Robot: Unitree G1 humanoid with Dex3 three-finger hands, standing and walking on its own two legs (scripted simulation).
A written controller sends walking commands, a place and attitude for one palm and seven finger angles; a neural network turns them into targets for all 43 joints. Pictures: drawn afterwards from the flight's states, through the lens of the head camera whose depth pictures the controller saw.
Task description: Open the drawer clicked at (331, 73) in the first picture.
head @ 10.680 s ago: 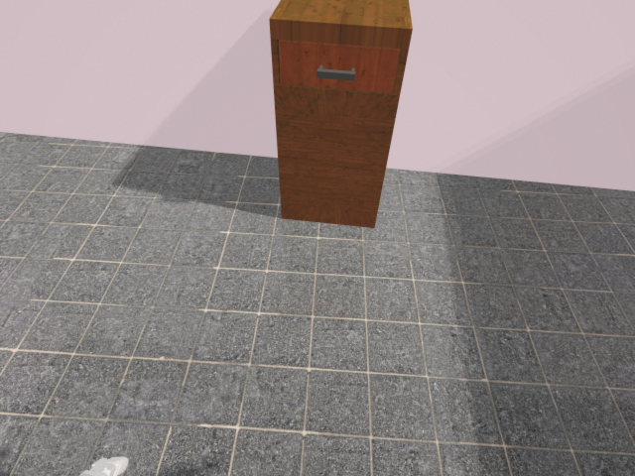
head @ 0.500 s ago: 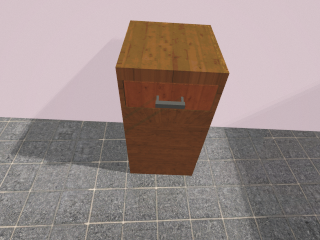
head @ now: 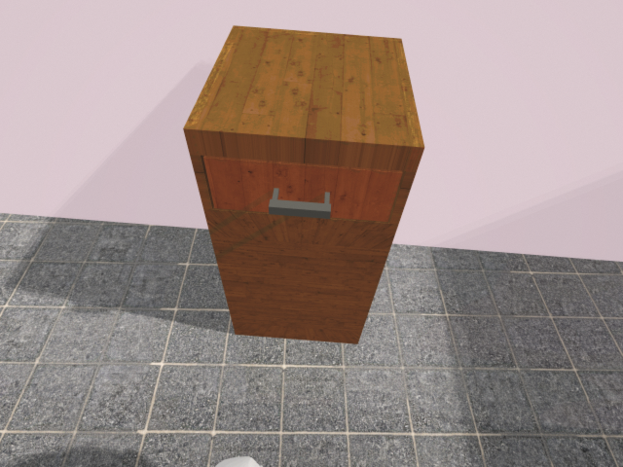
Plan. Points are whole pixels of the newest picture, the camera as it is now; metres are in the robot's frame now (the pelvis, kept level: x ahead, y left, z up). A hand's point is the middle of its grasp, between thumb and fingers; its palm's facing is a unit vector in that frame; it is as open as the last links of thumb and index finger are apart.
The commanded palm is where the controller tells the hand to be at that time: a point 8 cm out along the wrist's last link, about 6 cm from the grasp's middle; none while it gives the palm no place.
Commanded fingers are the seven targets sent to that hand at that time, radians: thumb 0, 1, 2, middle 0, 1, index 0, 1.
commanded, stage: shuffle to correct the standing spot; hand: left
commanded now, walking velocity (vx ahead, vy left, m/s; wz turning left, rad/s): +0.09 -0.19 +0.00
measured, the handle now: (300, 201) +0.59 +0.05 -0.06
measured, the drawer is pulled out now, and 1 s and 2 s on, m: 0.00 0.00 0.00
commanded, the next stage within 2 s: come to a stop and stand still in 0.42 s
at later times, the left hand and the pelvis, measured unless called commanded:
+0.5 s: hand out of the picture +0.10 +0.10 -0.17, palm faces -0.01 -0.96 -0.27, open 7.4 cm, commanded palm none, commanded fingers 0.00 0.90 0.90 -0.20 -0.30 -0.20 -0.30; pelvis +0.06 -0.11 -0.02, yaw -1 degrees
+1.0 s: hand out of the picture +0.09 +0.03 -0.18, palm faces +0.06 -0.98 -0.20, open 7.4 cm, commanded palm none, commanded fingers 0.00 0.90 0.90 -0.20 -0.30 -0.20 -0.30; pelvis +0.07 -0.15 +0.00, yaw -1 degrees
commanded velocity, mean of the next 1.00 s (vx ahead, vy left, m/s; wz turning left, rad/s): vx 0.00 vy -0.01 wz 0.00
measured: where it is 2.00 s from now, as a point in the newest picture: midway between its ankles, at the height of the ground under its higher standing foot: outside the picture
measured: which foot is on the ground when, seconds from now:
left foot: up 0.00-0.08, down 0.10-0.46, up 0.48-0.76, down 0.78-1.00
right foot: down 0.00-0.10, up 0.12-0.44, down 0.46-1.00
